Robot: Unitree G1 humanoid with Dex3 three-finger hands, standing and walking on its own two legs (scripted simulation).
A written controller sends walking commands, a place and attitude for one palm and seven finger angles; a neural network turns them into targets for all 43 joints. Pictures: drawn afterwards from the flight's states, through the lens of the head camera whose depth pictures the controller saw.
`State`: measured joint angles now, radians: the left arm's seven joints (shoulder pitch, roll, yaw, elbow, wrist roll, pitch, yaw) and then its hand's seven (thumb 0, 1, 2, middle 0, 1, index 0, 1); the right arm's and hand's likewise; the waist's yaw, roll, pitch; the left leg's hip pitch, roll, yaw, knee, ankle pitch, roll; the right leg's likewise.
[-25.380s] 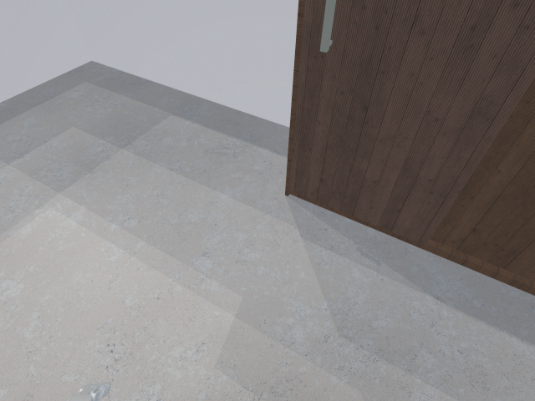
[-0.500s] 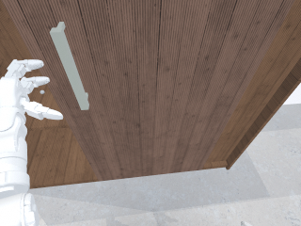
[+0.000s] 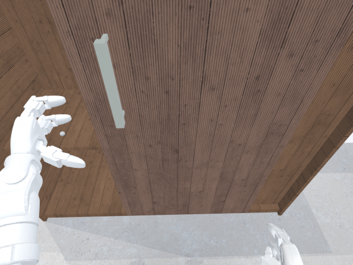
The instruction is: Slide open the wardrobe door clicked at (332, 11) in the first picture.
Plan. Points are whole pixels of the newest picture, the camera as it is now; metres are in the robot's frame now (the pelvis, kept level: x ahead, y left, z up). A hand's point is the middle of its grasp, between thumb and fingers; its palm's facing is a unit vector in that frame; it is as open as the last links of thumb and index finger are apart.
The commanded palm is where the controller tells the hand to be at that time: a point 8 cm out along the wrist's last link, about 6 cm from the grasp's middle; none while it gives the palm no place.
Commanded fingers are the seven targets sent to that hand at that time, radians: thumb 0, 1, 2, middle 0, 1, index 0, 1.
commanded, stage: draw the hand back to the body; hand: left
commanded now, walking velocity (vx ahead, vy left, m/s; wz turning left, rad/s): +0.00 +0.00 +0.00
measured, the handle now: (113, 85) +0.49 +0.22 +0.16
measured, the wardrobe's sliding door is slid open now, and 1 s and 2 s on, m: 0.46 0.46 0.46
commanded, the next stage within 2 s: step back with the hand held close in 1.70 s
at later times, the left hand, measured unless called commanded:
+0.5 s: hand (56, 152) +0.26 +0.26 +0.17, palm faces +0.20 -0.98 +0.00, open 14.7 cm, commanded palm +0.23 +0.30 +0.17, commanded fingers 0.00 -0.55 0.20 -0.25 -1.15 -0.25 -1.15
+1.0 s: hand (45, 168) +0.23 +0.26 +0.17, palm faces +0.46 -0.83 -0.32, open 12.0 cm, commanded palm +0.18 +0.29 +0.18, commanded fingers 0.00 0.36 0.64 -0.22 -0.62 -0.22 -0.62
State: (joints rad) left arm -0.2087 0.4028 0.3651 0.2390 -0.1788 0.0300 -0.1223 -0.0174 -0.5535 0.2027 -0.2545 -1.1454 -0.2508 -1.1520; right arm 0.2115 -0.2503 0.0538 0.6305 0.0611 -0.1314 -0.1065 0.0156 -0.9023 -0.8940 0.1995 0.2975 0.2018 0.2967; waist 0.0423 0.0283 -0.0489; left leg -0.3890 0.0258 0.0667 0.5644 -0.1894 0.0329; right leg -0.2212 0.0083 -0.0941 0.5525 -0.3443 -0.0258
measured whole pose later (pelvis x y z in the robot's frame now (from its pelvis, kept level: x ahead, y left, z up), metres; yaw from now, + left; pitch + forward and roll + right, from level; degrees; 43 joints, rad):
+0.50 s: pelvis +0.00 -0.01 +0.00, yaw -1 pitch -2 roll +0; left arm 0.00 0.39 0.43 0.06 -0.35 0.19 -0.27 -0.02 -0.55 0.20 -0.25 -1.15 -0.25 -1.15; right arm 0.23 -0.26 0.07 0.62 0.09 -0.18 -0.10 0.02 -0.90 -0.89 0.20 0.30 0.20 0.30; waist 0.05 0.04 -0.08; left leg -0.29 0.04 0.07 0.51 -0.17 0.01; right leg -0.13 0.02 -0.09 0.51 -0.33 -0.04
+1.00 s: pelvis +0.02 -0.01 +0.01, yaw +0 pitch -4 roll +0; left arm 0.31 0.34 0.32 -0.24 -0.10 -0.08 0.10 -0.01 0.01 0.47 -0.24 -0.82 -0.24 -0.82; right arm 0.20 -0.24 0.05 0.69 0.01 -0.14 -0.09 0.02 -0.90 -0.89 0.20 0.30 0.20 0.30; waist 0.08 0.05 0.02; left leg -0.17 0.01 0.08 0.39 -0.14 0.02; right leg -0.01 0.01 -0.08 0.37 -0.28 -0.03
